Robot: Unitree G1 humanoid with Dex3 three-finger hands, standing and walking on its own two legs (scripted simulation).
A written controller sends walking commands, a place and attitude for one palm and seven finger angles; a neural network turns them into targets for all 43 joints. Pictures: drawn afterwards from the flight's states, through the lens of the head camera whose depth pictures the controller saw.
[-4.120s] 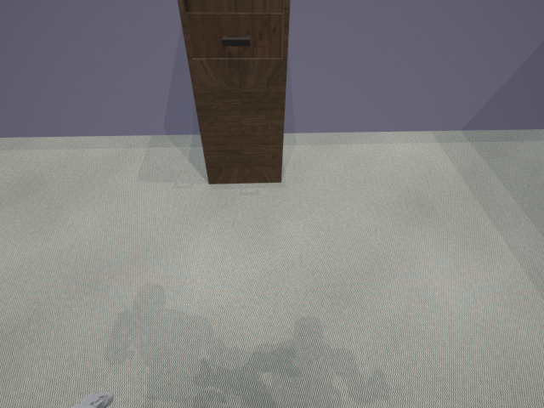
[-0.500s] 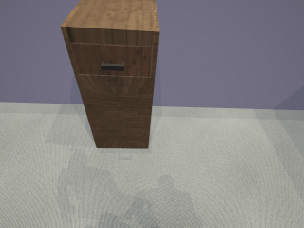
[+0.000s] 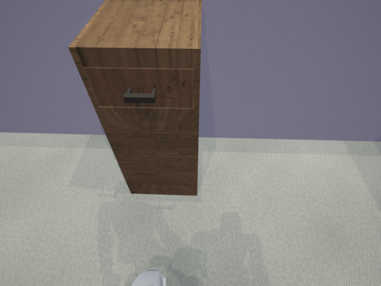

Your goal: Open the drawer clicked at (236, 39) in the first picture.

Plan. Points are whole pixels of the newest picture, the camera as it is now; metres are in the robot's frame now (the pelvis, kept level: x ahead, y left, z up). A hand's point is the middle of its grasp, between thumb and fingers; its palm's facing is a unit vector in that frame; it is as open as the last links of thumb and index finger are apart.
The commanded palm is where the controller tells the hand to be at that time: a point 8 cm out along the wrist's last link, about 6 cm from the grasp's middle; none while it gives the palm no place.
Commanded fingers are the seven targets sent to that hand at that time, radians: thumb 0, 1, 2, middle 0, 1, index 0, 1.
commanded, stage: take the last steps up to it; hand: left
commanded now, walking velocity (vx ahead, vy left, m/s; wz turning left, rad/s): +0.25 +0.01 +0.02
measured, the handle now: (140, 94) +0.68 +0.23 -0.01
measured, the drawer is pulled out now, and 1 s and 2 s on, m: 0.00 0.00 0.00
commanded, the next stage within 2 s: come to a stop and stand still in 0.24 s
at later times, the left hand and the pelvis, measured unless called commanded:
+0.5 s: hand (121, 246) +0.24 +0.21 -0.17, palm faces +0.00 -0.97 -0.25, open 7.4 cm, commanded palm none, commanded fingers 0.00 0.90 0.90 -0.20 -0.30 -0.20 -0.30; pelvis +0.15 +0.02 -0.01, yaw -2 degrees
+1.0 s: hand (103, 274) +0.17 +0.25 -0.19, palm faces +0.04 -0.98 -0.22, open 7.4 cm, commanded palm none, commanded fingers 0.00 0.90 0.90 -0.20 -0.30 -0.20 -0.30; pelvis +0.12 +0.05 -0.01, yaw -1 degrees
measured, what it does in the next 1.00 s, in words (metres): walks ahead: left foot, then right foot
